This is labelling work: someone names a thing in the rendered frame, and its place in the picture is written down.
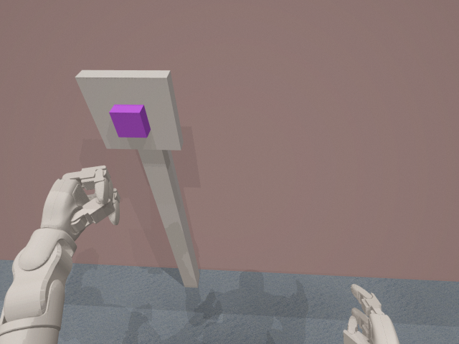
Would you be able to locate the robot left forearm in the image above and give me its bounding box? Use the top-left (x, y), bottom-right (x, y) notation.
top-left (0, 228), bottom-right (77, 344)

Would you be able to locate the left robot hand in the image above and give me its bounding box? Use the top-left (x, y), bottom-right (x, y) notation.
top-left (40, 166), bottom-right (120, 241)

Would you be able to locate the panel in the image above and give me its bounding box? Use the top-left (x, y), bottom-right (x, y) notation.
top-left (75, 70), bottom-right (200, 288)

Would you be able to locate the button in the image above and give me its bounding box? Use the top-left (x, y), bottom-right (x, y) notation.
top-left (109, 105), bottom-right (151, 138)

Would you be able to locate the right robot hand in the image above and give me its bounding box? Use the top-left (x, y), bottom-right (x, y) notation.
top-left (344, 284), bottom-right (399, 344)

